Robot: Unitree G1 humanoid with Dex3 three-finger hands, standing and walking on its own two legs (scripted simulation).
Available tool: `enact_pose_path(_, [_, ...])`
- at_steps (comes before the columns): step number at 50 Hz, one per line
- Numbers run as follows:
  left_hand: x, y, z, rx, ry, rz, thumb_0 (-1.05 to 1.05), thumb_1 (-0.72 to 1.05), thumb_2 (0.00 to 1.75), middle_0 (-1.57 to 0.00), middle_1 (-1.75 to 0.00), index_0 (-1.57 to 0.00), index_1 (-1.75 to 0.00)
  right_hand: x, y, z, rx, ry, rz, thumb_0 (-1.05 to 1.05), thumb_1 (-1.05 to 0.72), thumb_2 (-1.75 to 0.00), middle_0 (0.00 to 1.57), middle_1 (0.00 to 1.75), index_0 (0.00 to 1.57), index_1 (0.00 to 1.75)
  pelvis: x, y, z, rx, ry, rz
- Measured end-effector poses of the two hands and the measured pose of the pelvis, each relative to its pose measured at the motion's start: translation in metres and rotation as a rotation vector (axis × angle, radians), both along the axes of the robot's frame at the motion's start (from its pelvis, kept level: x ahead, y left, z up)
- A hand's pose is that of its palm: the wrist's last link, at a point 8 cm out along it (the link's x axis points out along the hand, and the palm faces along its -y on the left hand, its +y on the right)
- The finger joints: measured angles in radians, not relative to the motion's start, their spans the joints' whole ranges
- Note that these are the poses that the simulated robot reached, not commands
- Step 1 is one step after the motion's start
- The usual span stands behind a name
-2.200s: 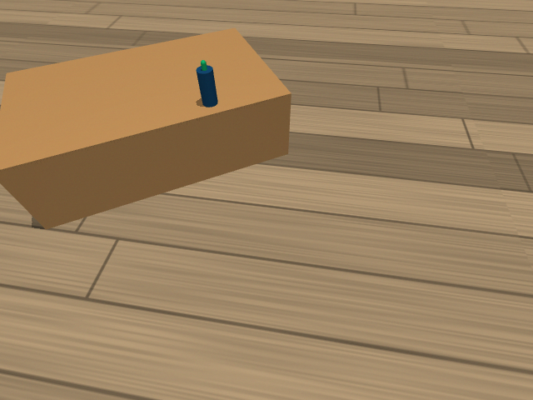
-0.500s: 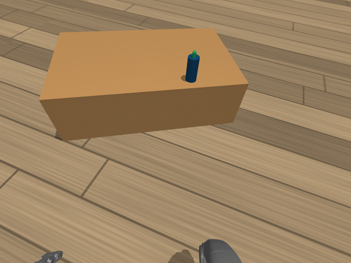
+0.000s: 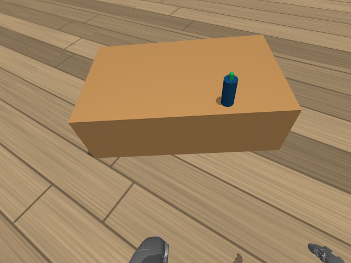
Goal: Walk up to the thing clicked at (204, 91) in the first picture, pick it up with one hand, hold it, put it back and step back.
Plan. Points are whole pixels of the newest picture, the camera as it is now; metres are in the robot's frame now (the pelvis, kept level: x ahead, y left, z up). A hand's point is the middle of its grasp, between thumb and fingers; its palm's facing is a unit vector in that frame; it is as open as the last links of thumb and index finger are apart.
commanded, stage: walk up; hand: right
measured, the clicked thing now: (229, 88) +0.94 -0.20 -0.28
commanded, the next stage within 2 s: none
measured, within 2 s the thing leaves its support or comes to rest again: neither
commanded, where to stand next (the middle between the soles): +0.54 -0.01 m, yaw +3 degrees
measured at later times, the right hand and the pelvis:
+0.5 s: hand (287, 203) +0.28 -0.26 -0.12, palm faces -0.08 +0.92 -0.39, open 7.4 cm; pelvis +0.19 +0.00 +0.00, yaw +3 degrees
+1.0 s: hand (292, 160) +0.43 -0.32 -0.16, palm faces -0.14 +0.94 -0.30, open 7.4 cm; pelvis +0.34 -0.07 +0.00, yaw +5 degrees
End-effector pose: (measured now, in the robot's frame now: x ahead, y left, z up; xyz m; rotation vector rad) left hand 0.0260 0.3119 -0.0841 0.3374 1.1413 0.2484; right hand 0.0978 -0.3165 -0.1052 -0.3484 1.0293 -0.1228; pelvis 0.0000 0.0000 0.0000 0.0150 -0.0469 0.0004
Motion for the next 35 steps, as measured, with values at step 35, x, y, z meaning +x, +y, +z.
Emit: enact_pose_path(35, [0.28, -0.028, -0.011, 0.055, -0.046, -0.02, 0.01, 0.91, 0.9, -0.2, -0.3, -0.21, -0.29, 0.214, -0.058, -0.031, -0.031, 0.109, -0.032, 0.0, -0.9, -0.9, 0.2, 0.3, 0.21, 0.3, 0.262, -0.049, -0.025, -0.005, -0.017, 0.064])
